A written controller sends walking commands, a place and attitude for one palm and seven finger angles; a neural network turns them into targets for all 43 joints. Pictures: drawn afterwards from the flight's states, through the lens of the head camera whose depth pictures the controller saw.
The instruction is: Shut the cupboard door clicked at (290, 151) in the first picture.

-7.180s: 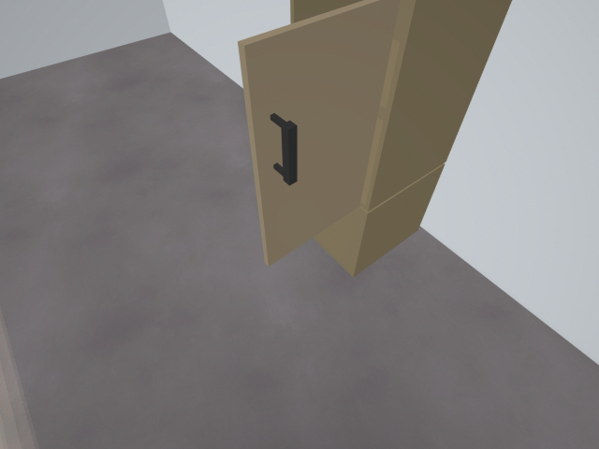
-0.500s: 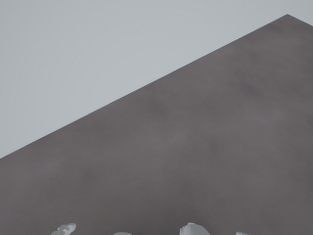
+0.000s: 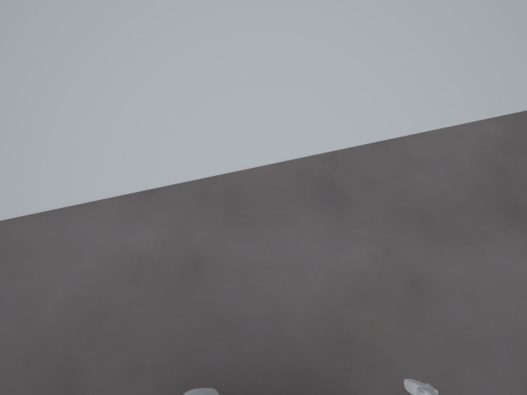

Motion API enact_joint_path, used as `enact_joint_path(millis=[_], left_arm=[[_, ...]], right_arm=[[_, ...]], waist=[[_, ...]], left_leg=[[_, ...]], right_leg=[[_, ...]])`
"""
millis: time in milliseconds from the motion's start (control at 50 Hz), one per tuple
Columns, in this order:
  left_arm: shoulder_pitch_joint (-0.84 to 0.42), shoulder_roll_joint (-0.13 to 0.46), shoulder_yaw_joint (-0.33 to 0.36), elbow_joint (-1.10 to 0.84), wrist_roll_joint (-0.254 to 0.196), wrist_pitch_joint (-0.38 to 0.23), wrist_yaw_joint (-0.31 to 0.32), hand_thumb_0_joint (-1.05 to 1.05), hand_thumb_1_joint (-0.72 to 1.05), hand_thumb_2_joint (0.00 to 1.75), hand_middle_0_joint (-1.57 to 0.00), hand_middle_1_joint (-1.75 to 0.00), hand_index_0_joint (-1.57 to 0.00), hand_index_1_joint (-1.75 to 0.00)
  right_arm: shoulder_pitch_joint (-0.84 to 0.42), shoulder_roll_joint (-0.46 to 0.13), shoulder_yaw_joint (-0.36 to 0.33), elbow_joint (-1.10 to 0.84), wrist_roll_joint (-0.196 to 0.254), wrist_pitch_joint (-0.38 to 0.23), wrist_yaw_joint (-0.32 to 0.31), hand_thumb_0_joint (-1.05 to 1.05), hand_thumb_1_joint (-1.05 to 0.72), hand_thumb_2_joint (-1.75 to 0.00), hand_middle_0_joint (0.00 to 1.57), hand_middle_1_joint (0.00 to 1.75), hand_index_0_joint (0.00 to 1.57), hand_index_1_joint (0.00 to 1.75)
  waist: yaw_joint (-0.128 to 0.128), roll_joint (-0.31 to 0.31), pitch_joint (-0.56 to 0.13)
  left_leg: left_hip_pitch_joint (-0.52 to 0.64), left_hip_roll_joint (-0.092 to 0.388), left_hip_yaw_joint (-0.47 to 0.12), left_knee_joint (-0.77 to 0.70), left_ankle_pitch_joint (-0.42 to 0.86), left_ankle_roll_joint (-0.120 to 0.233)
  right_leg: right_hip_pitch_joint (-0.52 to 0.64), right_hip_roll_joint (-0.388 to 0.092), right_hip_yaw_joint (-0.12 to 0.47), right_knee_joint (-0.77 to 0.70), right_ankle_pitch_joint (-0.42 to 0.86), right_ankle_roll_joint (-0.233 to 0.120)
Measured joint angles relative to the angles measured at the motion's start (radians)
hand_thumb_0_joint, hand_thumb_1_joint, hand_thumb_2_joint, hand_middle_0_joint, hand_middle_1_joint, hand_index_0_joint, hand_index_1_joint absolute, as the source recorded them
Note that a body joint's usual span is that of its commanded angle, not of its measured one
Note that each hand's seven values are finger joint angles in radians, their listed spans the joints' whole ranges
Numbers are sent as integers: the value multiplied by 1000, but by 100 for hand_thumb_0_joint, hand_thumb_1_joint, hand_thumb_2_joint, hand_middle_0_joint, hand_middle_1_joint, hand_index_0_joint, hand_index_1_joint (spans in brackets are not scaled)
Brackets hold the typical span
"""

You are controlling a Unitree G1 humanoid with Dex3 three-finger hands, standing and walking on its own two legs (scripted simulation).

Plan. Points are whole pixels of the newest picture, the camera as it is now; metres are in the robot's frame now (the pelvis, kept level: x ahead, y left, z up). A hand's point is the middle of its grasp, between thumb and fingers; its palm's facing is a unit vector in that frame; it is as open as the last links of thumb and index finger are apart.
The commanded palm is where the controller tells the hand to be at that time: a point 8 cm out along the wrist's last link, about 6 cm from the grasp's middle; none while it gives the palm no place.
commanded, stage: walk to a spot facing it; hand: left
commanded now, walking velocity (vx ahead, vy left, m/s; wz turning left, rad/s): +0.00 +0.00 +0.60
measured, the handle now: out of the picture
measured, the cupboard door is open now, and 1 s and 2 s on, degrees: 92 92 92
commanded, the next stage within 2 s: none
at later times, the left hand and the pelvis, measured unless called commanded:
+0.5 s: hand out of the picture +0.05 +0.17 -0.14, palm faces +0.29 -0.92 -0.25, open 7.4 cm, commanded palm none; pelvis +0.03 -0.04 +0.02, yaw +18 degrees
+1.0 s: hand out of the picture +0.05 +0.22 -0.14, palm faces +0.56 -0.79 -0.25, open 7.4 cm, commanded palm none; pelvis +0.07 -0.03 +0.01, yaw +36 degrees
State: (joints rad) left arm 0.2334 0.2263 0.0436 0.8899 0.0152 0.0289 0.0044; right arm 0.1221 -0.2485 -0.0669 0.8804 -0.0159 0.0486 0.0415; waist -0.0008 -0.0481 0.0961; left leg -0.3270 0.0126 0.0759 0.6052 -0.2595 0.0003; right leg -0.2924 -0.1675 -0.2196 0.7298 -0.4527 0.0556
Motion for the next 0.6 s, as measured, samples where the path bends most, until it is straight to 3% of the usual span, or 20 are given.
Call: enact_joint_path(millis=[40,80,120,240,320,360,440,480,600], left_arm=[[-12,23,10,14,1,27,5,1,91,90,-20,-30,-20,-30],[-29,39,20,26,2,39,6,1,91,90,-20,-30,-20,-30],[-45,47,26,24,2,40,3,1,91,90,-20,-30,-20,-30],[-80,43,22,-12,-2,27,0,1,91,90,-20,-30,-20,-30],[-82,33,13,-42,-4,2,-1,1,91,90,-20,-30,-20,-30],[-81,18,8,-47,4,-16,5,1,91,90,-20,-30,-20,-30],[-56,-20,-11,-40,6,-20,12,1,91,90,-20,-30,-20,-30],[-44,-27,-15,-32,8,-19,13,1,91,90,-20,-30,-20,-30],[-12,-21,-17,-17,10,-23,5,1,91,90,-20,-30,-20,-30]], right_arm=[[-5,10,6,-7,-3,-14,-9,1,-91,-90,20,30,20,30],[4,18,11,-10,-6,-20,-21,1,-91,-90,20,30,20,30],[12,22,15,-6,-7,-19,-30,1,-91,-90,20,30,20,30],[34,24,15,10,-12,-6,-31,1,-90,-90,20,30,20,30],[55,21,4,11,-6,9,-27,1,-90,-90,21,30,20,30],[52,10,-8,16,-1,17,-22,1,-90,-90,21,30,20,30],[36,-10,-22,34,-3,34,-12,1,-91,-90,20,30,20,30],[27,-6,-20,36,0,35,-8,1,-91,-90,20,30,20,30],[-9,5,-3,23,6,25,1,1,-91,-90,20,30,19,30]], waist=[[5,-14,4],[7,-14,0],[9,-8,1],[1,33,0],[-9,49,-15],[-5,61,-9],[-16,76,1],[-19,56,7],[0,2,25]], left_leg=[[-23,-10,-17,42,-47,29],[-21,-16,-42,25,-56,30],[-7,-20,-67,-15,-31,19],[9,-25,-148,-74,9,5],[-25,-46,-202,-24,-13,-21],[-76,-52,-191,117,-142,-29],[-174,-35,-111,467,-207,-53],[-166,-18,-67,457,-207,-66],[-65,-6,10,154,-162,-59]], right_leg=[[-87,25,84,199,-90,12],[-151,52,137,325,-66,18],[-184,66,166,358,-19,22],[-142,103,196,148,14,17],[-16,125,189,-138,117,0],[-9,117,170,-144,160,-43],[43,91,116,-166,115,-44],[72,71,95,-198,123,-39],[104,18,26,-186,92,-16]])
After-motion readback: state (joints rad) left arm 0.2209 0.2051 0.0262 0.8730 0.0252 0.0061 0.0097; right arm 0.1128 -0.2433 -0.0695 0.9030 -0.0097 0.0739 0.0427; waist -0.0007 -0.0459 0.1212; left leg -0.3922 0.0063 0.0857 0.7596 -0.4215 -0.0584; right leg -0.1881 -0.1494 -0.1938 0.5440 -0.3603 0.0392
